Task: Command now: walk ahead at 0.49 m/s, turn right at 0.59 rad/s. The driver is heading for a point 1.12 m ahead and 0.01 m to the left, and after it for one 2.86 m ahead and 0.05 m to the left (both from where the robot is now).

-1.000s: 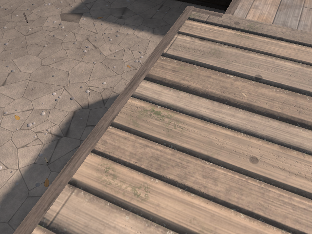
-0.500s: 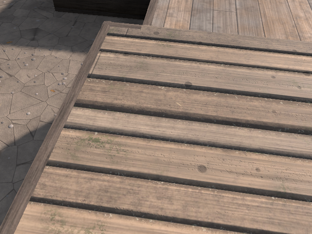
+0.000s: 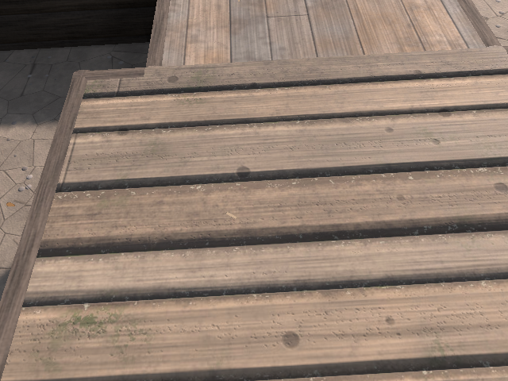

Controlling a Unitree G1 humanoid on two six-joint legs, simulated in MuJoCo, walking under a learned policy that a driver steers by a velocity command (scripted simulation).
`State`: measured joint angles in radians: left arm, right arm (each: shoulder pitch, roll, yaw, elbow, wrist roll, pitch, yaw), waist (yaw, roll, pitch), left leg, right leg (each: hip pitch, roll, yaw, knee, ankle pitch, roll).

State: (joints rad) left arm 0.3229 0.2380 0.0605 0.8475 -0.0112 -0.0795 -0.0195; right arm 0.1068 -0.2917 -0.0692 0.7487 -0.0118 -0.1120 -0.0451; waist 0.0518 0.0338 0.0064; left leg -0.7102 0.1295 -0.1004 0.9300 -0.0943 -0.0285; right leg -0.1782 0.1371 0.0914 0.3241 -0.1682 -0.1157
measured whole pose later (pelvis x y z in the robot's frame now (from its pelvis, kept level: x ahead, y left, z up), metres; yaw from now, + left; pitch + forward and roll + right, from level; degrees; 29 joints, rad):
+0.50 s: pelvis +0.28 +0.03 +0.00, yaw -13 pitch +2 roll +2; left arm 0.18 0.28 0.05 0.75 -0.01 -0.06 0.00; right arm 0.37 -0.25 -0.05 0.83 0.00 -0.11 0.02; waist -0.05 -0.04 0.01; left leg -0.14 -0.05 0.03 0.27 -0.16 0.05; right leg -0.63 -0.08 0.06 0.94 -0.22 -0.02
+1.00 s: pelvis +0.51 -0.07 +0.00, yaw -1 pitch +1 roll -2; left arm 0.32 0.26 0.07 0.87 0.01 -0.11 -0.01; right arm 0.22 -0.31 -0.07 0.73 0.02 -0.04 0.00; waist 0.05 0.06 0.00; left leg -0.71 0.10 -0.08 1.02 -0.12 0.00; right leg -0.09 0.02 -0.15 0.27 -0.20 -0.03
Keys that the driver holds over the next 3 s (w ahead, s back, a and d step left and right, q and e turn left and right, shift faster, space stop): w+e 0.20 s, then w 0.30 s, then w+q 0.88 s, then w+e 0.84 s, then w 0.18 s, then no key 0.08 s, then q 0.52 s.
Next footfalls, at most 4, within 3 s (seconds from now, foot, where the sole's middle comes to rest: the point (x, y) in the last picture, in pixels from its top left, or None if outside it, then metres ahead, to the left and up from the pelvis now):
0.22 left None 0.32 0.13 -0.78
0.72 right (357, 378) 0.50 -0.17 -0.78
1.24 left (259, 277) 0.79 0.09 -0.78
1.82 right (309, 188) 1.14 -0.07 -0.78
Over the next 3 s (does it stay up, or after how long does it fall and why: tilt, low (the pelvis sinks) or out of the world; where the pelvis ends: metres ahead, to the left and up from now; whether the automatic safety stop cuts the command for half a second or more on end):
stays up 1.44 0.00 -0.01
